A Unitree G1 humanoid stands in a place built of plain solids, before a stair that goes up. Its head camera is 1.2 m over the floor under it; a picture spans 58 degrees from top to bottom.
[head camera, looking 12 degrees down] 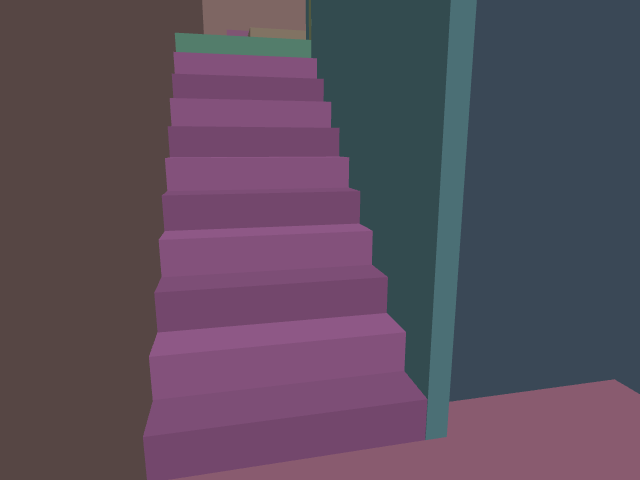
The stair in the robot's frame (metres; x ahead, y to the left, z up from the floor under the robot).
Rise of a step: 0.19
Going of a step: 0.24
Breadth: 1.10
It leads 12 degrees to the left of straight ahead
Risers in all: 11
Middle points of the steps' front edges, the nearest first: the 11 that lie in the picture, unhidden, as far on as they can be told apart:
1.48 0.10 0.19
1.72 0.15 0.38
1.95 0.20 0.57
2.18 0.25 0.76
2.42 0.30 0.95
2.65 0.35 1.14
2.88 0.41 1.33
3.12 0.46 1.52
3.35 0.51 1.71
3.58 0.56 1.91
3.82 0.61 2.10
